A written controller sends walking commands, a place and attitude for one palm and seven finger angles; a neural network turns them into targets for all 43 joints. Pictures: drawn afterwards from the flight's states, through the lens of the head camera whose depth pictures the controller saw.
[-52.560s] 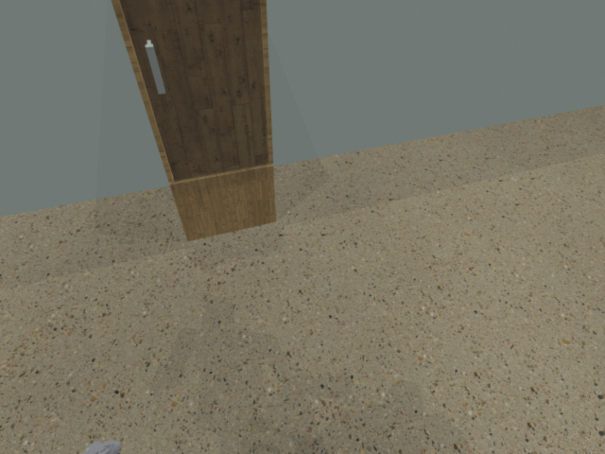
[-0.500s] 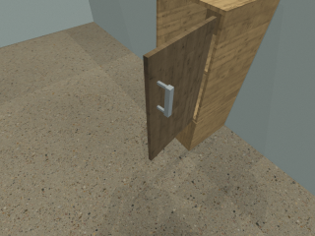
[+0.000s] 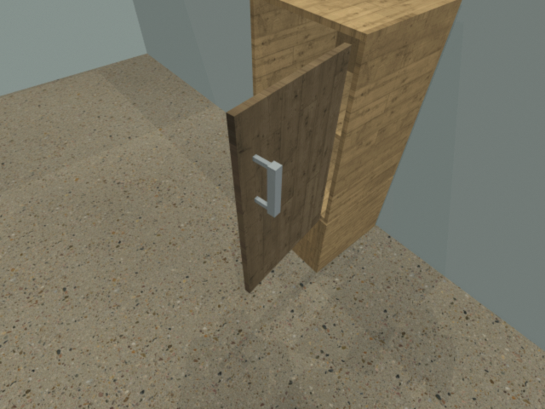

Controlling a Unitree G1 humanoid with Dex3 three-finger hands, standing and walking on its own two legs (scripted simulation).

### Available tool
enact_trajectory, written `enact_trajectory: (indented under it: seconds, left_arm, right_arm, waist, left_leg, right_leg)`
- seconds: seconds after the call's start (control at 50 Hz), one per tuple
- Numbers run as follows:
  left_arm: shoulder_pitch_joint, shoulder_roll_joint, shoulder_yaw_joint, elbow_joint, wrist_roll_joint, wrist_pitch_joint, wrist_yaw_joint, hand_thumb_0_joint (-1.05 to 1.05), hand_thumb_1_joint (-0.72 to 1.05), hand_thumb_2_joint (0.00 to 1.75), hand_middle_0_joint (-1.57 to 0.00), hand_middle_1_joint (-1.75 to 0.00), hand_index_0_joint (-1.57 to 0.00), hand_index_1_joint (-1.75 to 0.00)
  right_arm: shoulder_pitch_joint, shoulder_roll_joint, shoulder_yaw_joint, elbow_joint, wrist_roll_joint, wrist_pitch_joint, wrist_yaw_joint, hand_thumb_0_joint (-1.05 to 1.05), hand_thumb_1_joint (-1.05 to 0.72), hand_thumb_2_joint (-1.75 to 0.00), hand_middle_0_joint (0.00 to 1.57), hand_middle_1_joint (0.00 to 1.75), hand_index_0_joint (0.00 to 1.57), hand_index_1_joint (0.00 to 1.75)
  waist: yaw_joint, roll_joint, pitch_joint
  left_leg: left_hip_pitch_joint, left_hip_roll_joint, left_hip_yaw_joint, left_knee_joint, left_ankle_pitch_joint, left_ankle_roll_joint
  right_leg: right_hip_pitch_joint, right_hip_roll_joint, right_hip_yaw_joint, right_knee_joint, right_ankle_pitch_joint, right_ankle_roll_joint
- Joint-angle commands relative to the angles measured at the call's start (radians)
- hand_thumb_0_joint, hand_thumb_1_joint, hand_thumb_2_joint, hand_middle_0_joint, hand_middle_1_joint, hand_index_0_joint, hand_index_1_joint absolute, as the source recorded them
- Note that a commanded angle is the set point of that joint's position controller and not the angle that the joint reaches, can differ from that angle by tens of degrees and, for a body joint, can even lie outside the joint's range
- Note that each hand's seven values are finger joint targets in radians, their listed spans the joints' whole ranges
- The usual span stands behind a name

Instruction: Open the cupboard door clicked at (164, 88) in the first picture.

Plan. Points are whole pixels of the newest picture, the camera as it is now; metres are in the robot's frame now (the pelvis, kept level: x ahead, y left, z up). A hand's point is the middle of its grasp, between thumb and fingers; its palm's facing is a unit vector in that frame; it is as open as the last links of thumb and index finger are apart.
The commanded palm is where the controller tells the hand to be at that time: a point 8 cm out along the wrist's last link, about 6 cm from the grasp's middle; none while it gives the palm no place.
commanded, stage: let the arm hang, fingers relaxed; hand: left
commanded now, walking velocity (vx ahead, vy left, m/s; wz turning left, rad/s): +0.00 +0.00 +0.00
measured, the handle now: (266, 186) +0.51 +0.04 +0.02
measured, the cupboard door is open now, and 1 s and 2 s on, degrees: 100 100 100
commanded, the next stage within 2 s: look to check the result in 0.06 s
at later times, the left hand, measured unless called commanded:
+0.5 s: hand out of the picture +0.00 +0.15 -0.17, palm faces +0.06 -0.98 -0.19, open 7.4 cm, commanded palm none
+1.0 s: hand out of the picture +0.02 +0.15 -0.18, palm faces +0.05 -0.98 -0.20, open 7.4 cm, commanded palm none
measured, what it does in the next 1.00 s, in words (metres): stands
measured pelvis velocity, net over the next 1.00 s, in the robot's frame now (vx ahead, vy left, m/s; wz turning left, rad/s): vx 0.03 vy -0.02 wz -0.01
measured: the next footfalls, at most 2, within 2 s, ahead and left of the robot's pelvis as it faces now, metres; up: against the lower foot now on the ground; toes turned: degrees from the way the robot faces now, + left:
none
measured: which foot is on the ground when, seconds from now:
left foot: down 0.00-1.00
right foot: down 0.00-1.00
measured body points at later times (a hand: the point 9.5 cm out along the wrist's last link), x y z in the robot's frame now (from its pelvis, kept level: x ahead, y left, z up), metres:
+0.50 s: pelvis +0.02 -0.02 +0.00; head +0.03 -0.02 +0.45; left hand +0.00 +0.20 -0.16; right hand +0.02 -0.23 -0.17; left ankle +0.06 +0.12 -0.74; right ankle -0.03 -0.08 -0.74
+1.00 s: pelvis +0.03 -0.02 +0.00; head +0.04 -0.02 +0.45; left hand +0.01 +0.20 -0.16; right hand +0.02 -0.24 -0.17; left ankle +0.06 +0.12 -0.74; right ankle -0.03 -0.08 -0.74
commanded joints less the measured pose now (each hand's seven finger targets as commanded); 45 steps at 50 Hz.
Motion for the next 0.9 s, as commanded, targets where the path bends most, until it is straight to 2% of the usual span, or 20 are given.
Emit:
enact_trajectory:
  seconds: [0.0,0.04,0.08,0.12,0.16,0.2,0.26,0.32,0.4,0.52,0.64,0.66,0.72,0.78,0.88]
  left_arm:
    - [0.099,0.100,0.024,-0.011,-0.004,-0.013,0.011,0.00,0.90,0.90,-0.20,-0.30,-0.20,-0.30]
    - [0.103,0.096,0.022,-0.012,-0.004,-0.016,0.013,0.00,0.90,0.90,-0.20,-0.30,-0.20,-0.30]
    - [0.100,0.094,0.022,-0.012,-0.005,-0.015,0.012,0.00,0.90,0.90,-0.20,-0.30,-0.20,-0.30]
    - [0.110,0.095,0.023,-0.013,-0.003,-0.017,0.014,0.00,0.90,0.90,-0.20,-0.30,-0.20,-0.30]
    - [0.107,0.095,0.022,-0.012,-0.004,-0.016,0.014,0.00,0.90,0.90,-0.20,-0.30,-0.20,-0.30]
    - [0.112,0.096,0.022,-0.012,-0.004,-0.018,0.015,0.00,0.90,0.90,-0.20,-0.30,-0.20,-0.30]
    - [0.110,0.096,0.022,-0.011,-0.005,-0.017,0.015,0.00,0.90,0.90,-0.20,-0.30,-0.20,-0.30]
    - [0.121,0.101,0.023,-0.010,-0.004,-0.019,0.017,0.00,0.90,0.90,-0.20,-0.30,-0.20,-0.30]
    - [0.119,0.100,0.024,-0.010,-0.005,-0.018,0.018,0.00,0.90,0.90,-0.20,-0.30,-0.20,-0.30]
    - [0.127,0.108,0.027,-0.012,-0.003,-0.018,0.021,0.00,0.90,0.90,-0.20,-0.30,-0.20,-0.30]
    - [0.116,0.110,0.026,-0.017,-0.004,-0.017,0.020,0.00,0.90,0.90,-0.20,-0.30,-0.20,-0.30]
    - [0.112,0.112,0.027,-0.018,-0.004,-0.017,0.019,0.00,0.90,0.90,-0.20,-0.30,-0.20,-0.30]
    - [0.114,0.117,0.030,-0.022,-0.004,-0.018,0.021,0.00,0.90,0.90,-0.20,-0.30,-0.20,-0.30]
    - [0.109,0.115,0.029,-0.023,-0.006,-0.017,0.019,0.00,0.90,0.90,-0.20,-0.30,-0.20,-0.30]
    - [0.111,0.123,0.032,-0.025,-0.006,-0.017,0.020,0.00,0.90,0.90,-0.20,-0.30,-0.20,-0.30]
  right_arm:
    - [0.053,-0.076,-0.011,-0.024,-0.002,-0.015,-0.011,0.00,-0.90,-0.90,0.20,0.30,0.20,0.30]
    - [0.053,-0.080,-0.012,-0.025,-0.001,-0.015,-0.013,0.00,-0.90,-0.90,0.20,0.30,0.20,0.30]
    - [0.053,-0.081,-0.012,-0.025,-0.001,-0.014,-0.013,0.00,-0.90,-0.90,0.20,0.30,0.20,0.30]
    - [0.050,-0.084,-0.013,-0.027,0.001,-0.013,-0.014,0.00,-0.90,-0.90,0.20,0.30,0.20,0.30]
    - [0.051,-0.082,-0.012,-0.022,0.001,-0.012,-0.013,0.00,-0.90,-0.90,0.20,0.30,0.20,0.30]
    - [0.048,-0.085,-0.013,-0.023,0.001,-0.013,-0.014,0.00,-0.90,-0.90,0.20,0.30,0.20,0.30]
    - [0.049,-0.087,-0.012,-0.022,0.001,-0.013,-0.015,0.00,-0.90,-0.90,0.20,0.30,0.20,0.30]
    - [0.042,-0.096,-0.013,-0.025,0.003,-0.015,-0.016,0.00,-0.90,-0.90,0.20,0.30,0.20,0.30]
    - [0.041,-0.095,-0.011,-0.021,0.003,-0.016,-0.019,0.00,-0.90,-0.90,0.20,0.30,0.20,0.30]
    - [0.033,-0.103,-0.013,-0.026,0.005,-0.015,-0.020,0.00,-0.90,-0.90,0.20,0.30,0.20,0.30]
    - [0.031,-0.099,-0.013,-0.026,0.003,-0.011,-0.019,0.00,-0.90,-0.90,0.20,0.30,0.20,0.30]
    - [0.034,-0.099,-0.012,-0.026,0.003,-0.012,-0.019,0.00,-0.90,-0.90,0.20,0.30,0.20,0.30]
    - [0.035,-0.104,-0.015,-0.031,0.004,-0.012,-0.020,0.00,-0.90,-0.90,0.20,0.30,0.20,0.30]
    - [0.040,-0.103,-0.013,-0.028,0.003,-0.014,-0.021,0.00,-0.90,-0.90,0.20,0.30,0.20,0.30]
    - [0.041,-0.108,-0.014,-0.030,0.005,-0.016,-0.023,0.00,-0.90,-0.90,0.20,0.30,0.20,0.30]
  waist:
    - [0.014,0.028,0.058]
    - [0.013,0.002,0.048]
    - [0.011,0.013,0.054]
    - [0.014,-0.013,0.056]
    - [0.010,-0.003,0.056]
    - [0.010,-0.018,0.042]
    - [0.008,0.002,0.050]
    - [0.014,-0.021,0.039]
    - [0.013,-0.001,0.030]
    - [0.018,-0.027,0.048]
    - [0.014,-0.012,0.071]
    - [0.013,-0.002,0.064]
    - [0.016,-0.025,0.059]
    - [0.013,-0.005,0.044]
    - [0.016,-0.016,0.036]
  left_leg:
    - [0.009,0.086,-0.079,-0.059,0.053,0.035]
    - [0.027,0.088,-0.073,-0.045,0.077,0.035]
    - [0.030,0.090,-0.074,-0.047,0.072,0.035]
    - [0.037,0.090,-0.067,-0.035,0.084,0.035]
    - [0.039,0.090,-0.066,-0.038,0.084,0.034]
    - [0.053,0.090,-0.060,-0.031,0.096,0.033]
    - [0.051,0.094,-0.063,-0.034,0.099,0.034]
    - [0.058,0.094,-0.057,-0.025,0.120,0.035]
    - [0.061,0.094,-0.054,-0.024,0.140,0.034]
    - [0.063,0.091,-0.042,-0.009,0.141,0.033]
    - [0.055,0.090,-0.040,-0.012,0.117,0.029]
    - [0.054,0.090,-0.040,-0.015,0.117,0.028]
    - [0.052,0.089,-0.031,-0.004,0.117,0.028]
    - [0.057,0.090,-0.037,-0.010,0.129,0.027]
    - [0.060,0.091,-0.036,-0.006,0.149,0.029]
  right_leg:
    - [-0.074,-0.141,0.115,-0.133,0.029,-0.005]
    - [-0.074,-0.143,0.113,-0.135,0.058,-0.002]
    - [-0.078,-0.143,0.114,-0.138,0.052,-0.002]
    - [-0.080,-0.142,0.109,-0.143,0.069,0.004]
    - [-0.078,-0.145,0.117,-0.145,0.072,0.003]
    - [-0.071,-0.147,0.116,-0.145,0.103,0.007]
    - [-0.071,-0.142,0.117,-0.142,0.097,0.005]
    - [-0.053,-0.143,0.110,-0.138,0.149,0.014]
    - [-0.033,-0.146,0.110,-0.127,0.207,0.016]
    - [-0.032,-0.148,0.104,-0.136,0.260,0.035]
    - [-0.042,-0.150,0.112,-0.150,0.227,0.037]
    - [-0.034,-0.149,0.116,-0.149,0.232,0.037]
    - [-0.022,-0.149,0.109,-0.150,0.266,0.048]
    - [-0.011,-0.149,0.111,-0.142,0.265,0.041]
    - [0.007,-0.149,0.106,-0.134,0.314,0.043]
